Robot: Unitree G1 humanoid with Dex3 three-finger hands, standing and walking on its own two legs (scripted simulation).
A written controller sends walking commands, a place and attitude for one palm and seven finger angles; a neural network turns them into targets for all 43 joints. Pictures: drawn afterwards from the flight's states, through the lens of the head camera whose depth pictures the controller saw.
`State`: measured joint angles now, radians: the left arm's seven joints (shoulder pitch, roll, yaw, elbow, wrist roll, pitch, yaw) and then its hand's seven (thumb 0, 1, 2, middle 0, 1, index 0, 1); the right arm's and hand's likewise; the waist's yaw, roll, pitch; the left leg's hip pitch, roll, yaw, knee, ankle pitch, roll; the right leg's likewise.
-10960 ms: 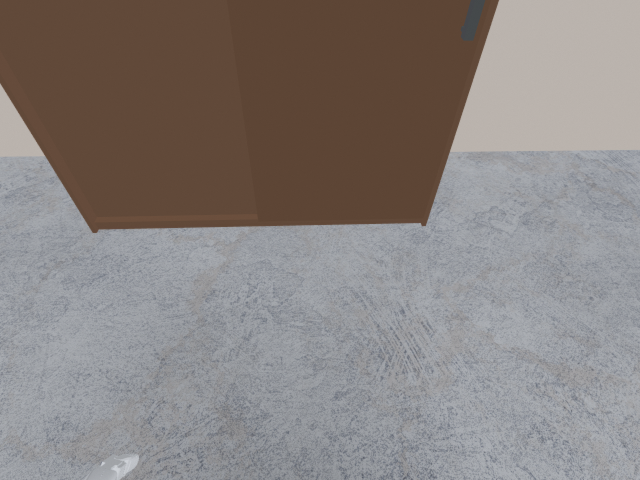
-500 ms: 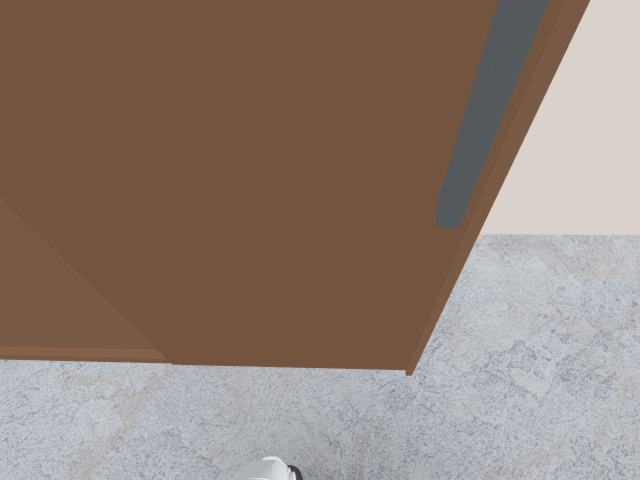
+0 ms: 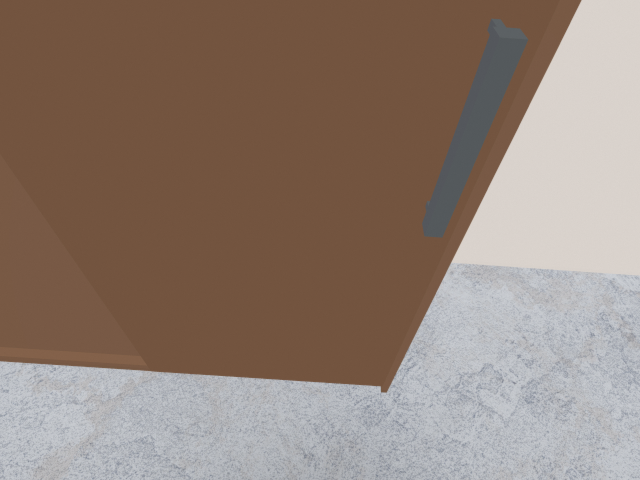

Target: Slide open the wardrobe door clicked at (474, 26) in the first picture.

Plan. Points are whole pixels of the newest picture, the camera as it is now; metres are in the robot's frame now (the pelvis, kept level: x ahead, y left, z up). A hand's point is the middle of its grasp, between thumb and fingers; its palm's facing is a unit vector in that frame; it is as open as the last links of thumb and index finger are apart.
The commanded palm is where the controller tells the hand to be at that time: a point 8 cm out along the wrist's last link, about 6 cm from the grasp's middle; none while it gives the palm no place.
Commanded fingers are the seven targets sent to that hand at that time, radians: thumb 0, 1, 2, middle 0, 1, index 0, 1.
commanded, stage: come to a stop and stand still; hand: right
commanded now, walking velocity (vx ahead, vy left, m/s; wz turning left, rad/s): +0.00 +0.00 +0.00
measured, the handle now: (459, 143) +0.49 -0.14 +0.19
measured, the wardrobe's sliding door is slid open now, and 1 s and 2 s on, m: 0.00 0.00 0.00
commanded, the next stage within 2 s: look again from close up in 1.22 s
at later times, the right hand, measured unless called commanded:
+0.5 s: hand out of the picture -0.03 -0.15 -0.18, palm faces +0.02 +0.98 -0.18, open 7.4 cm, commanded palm none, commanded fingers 0.00 -0.90 -0.90 0.20 0.30 0.20 0.30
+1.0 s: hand out of the picture -0.03 -0.22 -0.18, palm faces +0.03 +0.98 -0.20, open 7.4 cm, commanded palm none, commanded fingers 0.00 -0.90 -0.90 0.20 0.30 0.20 0.30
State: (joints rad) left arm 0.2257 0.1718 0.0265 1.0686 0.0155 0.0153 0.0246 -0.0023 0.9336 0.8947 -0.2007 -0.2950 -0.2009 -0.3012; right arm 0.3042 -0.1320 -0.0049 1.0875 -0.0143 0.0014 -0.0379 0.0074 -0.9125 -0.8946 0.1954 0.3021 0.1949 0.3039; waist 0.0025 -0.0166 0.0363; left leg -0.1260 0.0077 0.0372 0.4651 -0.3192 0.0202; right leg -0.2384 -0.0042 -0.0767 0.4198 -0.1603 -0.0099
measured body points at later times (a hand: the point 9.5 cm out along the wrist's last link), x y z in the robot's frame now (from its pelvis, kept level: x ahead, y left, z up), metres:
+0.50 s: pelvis -0.01 +0.01 +0.00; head +0.01 +0.01 +0.45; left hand -0.04 +0.21 -0.17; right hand -0.03 -0.20 -0.16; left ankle -0.04 +0.10 -0.74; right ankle +0.04 -0.11 -0.74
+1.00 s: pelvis -0.03 -0.04 +0.00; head -0.04 -0.05 +0.45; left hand +0.00 +0.20 -0.15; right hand -0.03 -0.27 -0.17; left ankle -0.04 +0.10 -0.74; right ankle +0.04 -0.12 -0.74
